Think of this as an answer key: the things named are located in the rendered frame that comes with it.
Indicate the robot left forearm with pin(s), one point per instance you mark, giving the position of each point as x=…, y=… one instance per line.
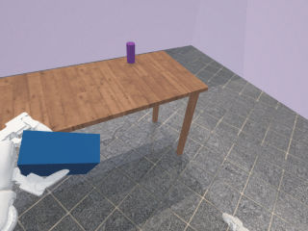
x=8, y=213

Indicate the robot left hand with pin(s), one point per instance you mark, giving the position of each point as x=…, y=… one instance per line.
x=10, y=139

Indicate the robot right hand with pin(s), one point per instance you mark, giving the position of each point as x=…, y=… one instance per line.
x=234, y=223

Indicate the table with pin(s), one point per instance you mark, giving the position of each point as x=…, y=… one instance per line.
x=71, y=98

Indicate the sponge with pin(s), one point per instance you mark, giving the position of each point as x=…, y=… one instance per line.
x=45, y=152

